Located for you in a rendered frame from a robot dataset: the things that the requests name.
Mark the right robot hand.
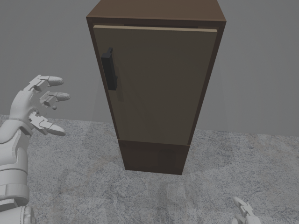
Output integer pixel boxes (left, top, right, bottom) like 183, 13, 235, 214
232, 197, 262, 224

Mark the handle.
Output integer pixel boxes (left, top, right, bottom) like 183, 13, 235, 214
101, 48, 118, 91

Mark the cupboard door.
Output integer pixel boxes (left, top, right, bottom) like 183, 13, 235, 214
93, 25, 217, 145

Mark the robot left forearm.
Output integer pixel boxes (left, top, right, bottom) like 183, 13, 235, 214
0, 119, 33, 212

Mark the left robot upper arm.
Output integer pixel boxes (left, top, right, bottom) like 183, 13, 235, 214
0, 206, 36, 224

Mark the left robot hand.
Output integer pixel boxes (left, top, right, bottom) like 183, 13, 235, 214
9, 75, 71, 136

